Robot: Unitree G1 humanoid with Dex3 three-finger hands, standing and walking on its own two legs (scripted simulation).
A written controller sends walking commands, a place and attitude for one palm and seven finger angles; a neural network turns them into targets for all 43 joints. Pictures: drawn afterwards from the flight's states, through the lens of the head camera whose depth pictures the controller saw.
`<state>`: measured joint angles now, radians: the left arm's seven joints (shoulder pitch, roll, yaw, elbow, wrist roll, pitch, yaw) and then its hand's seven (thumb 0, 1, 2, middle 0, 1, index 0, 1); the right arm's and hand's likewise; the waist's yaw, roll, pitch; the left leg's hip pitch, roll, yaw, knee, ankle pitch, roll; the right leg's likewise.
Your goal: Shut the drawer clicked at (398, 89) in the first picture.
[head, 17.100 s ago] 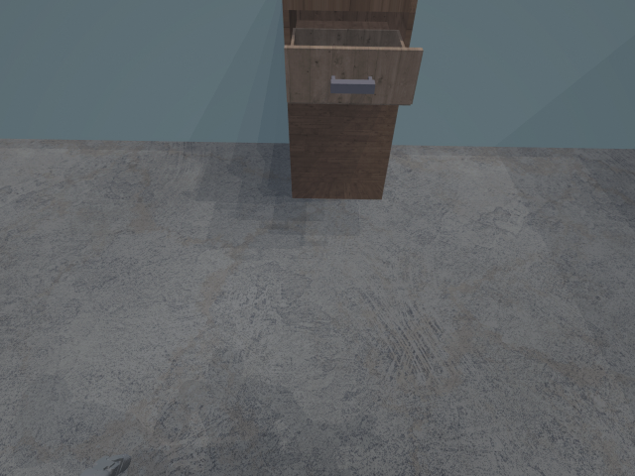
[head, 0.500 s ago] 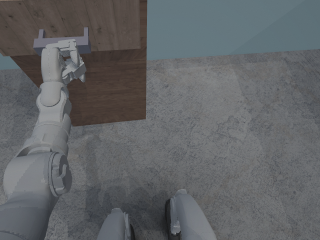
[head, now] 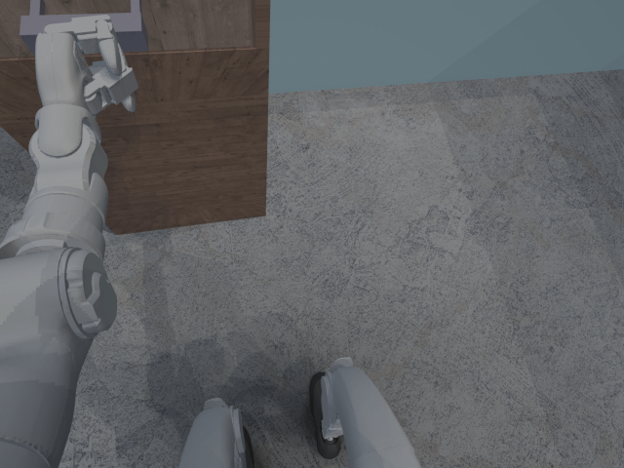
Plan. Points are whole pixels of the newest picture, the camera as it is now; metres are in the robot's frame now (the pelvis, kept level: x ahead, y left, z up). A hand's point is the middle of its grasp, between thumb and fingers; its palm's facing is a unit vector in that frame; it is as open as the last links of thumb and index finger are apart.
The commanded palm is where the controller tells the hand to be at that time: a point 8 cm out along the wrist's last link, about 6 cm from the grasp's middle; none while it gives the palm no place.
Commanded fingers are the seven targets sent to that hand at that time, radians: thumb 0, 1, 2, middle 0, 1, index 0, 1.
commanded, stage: push the drawer shut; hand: left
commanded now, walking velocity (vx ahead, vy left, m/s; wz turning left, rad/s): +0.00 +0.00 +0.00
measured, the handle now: (88, 18) +0.65 +0.17 +0.06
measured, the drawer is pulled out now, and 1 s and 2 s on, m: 0.00 0.00 0.00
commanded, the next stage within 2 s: pull the fist back off the drawer in 0.22 s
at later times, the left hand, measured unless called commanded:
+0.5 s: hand (113, 72) +0.58 +0.14 +0.06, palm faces +0.00 -1.00 -0.05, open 3.0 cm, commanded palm +0.58 +0.17 +0.07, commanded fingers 0.00 0.90 0.90 -1.40 -1.60 -1.40 -1.60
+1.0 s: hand (131, 80) +0.56 +0.12 +0.06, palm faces +0.03 -1.00 -0.04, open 3.2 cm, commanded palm +0.53 +0.17 +0.07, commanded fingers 0.00 0.90 0.90 -1.40 -1.60 -1.40 -1.60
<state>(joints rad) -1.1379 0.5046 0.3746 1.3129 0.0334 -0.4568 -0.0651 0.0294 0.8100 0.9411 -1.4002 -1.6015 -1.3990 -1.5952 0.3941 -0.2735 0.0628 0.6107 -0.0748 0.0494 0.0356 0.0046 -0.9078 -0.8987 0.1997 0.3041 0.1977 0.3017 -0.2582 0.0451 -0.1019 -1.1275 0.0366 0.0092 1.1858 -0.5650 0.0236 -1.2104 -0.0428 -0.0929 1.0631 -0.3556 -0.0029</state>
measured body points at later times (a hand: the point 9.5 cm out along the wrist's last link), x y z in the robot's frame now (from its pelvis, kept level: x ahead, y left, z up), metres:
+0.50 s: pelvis -0.03 +0.00 -0.01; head +0.17 +0.04 +0.39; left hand +0.57 +0.20 +0.07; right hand -0.07 -0.25 -0.10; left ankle -0.02 +0.10 -0.64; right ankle +0.07 -0.13 -0.64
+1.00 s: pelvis +0.01 +0.01 +0.01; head +0.18 +0.02 +0.43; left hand +0.56 +0.18 +0.07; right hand -0.02 -0.24 -0.10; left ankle -0.02 +0.10 -0.64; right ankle +0.07 -0.13 -0.64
